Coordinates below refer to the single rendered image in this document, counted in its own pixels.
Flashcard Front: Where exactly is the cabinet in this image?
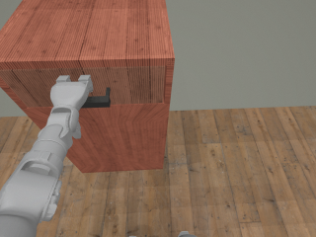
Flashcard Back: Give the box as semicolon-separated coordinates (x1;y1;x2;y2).
0;0;175;173

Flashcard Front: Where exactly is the drawer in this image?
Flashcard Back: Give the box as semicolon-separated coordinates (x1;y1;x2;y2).
0;65;165;108

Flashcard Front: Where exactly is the left robot upper arm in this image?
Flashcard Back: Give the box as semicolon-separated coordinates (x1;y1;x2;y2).
0;170;62;237

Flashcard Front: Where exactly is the robot left hand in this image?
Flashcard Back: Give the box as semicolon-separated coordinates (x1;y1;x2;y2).
50;74;94;139

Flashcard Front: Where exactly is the handle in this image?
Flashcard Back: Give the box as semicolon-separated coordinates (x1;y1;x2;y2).
81;87;111;109

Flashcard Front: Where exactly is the robot left forearm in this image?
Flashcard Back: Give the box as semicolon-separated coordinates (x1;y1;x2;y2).
0;104;79;206

